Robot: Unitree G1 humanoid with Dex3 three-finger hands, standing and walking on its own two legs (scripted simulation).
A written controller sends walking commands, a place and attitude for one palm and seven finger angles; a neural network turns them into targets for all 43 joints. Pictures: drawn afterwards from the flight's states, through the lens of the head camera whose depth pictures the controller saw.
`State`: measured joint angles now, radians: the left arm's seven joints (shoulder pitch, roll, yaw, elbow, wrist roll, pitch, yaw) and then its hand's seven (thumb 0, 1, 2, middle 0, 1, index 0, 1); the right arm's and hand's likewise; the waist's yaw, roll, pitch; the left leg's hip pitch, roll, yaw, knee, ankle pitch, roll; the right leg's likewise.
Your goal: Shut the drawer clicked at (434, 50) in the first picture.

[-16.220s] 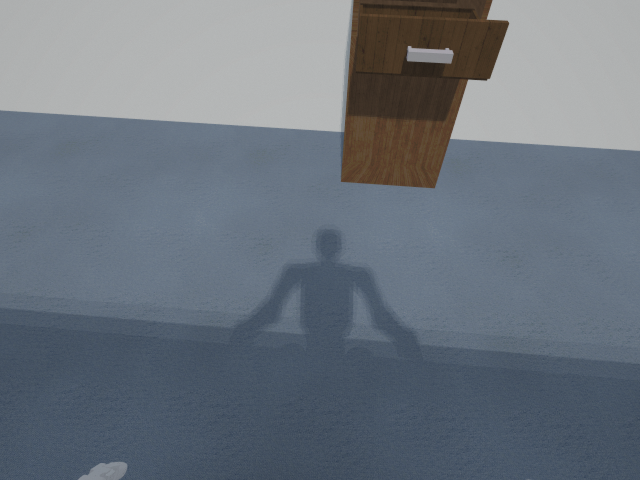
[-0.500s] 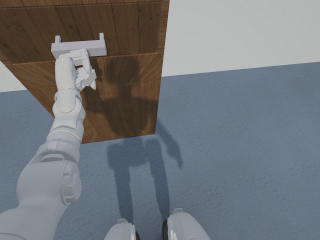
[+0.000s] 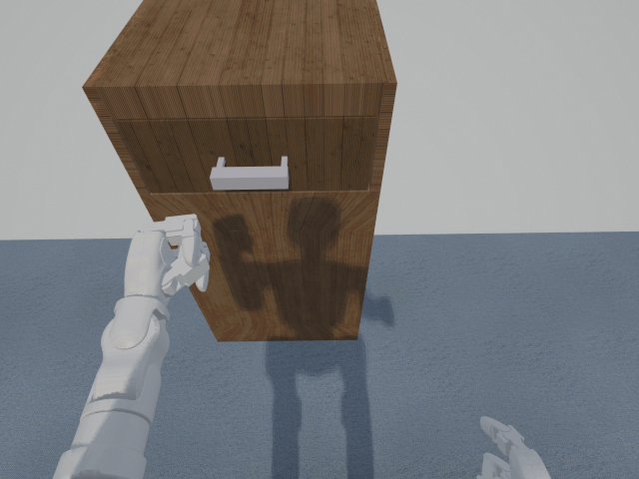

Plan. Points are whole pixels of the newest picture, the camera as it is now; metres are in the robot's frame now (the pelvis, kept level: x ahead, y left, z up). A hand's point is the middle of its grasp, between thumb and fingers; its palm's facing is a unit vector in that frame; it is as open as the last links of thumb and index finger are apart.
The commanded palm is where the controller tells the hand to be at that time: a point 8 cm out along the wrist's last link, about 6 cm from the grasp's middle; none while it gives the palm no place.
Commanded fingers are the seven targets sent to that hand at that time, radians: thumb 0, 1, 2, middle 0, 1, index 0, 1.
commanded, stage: draw the hand back to the body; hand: left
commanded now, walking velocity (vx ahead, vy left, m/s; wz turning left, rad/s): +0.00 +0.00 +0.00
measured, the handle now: (251, 169) +0.59 +0.14 +0.03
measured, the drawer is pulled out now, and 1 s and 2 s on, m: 0.00 0.00 0.00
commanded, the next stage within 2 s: step back with the hand held close in 0.90 s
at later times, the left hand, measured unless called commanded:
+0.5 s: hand (81, 344) +0.22 +0.22 +0.15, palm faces +0.29 -0.91 -0.30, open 3.3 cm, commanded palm +0.17 +0.27 +0.17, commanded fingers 0.00 0.90 0.90 -1.40 -1.60 -1.40 -1.60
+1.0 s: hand out of the picture +0.17 +0.25 +0.18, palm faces +0.42 -0.83 -0.37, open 3.3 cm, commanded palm +0.12 +0.29 +0.20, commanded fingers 0.00 0.90 0.90 -1.40 -1.60 -1.40 -1.60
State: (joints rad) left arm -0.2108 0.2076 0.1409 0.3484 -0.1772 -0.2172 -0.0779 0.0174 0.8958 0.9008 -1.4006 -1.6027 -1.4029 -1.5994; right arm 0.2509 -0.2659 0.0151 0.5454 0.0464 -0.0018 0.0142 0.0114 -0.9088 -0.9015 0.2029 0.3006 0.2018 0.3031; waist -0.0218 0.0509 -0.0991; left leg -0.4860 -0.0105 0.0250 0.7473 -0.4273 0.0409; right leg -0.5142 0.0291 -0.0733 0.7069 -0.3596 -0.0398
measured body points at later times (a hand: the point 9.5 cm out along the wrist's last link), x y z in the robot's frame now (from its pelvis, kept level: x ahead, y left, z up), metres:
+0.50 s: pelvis -0.01 +0.00 +0.03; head -0.03 -0.02 +0.48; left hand +0.20 +0.27 +0.17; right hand +0.18 -0.20 -0.06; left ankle -0.04 +0.09 -0.71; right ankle -0.01 -0.09 -0.71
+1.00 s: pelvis -0.01 +0.01 +0.03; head -0.03 -0.01 +0.48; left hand +0.14 +0.29 +0.20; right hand +0.19 -0.20 -0.05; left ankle -0.04 +0.09 -0.71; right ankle -0.01 -0.09 -0.71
